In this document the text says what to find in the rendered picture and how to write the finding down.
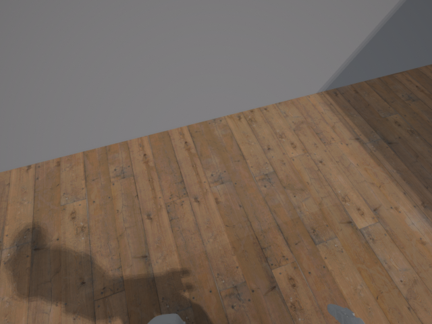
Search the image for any right robot hand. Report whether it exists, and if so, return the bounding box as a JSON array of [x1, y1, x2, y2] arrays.
[[327, 304, 365, 324]]

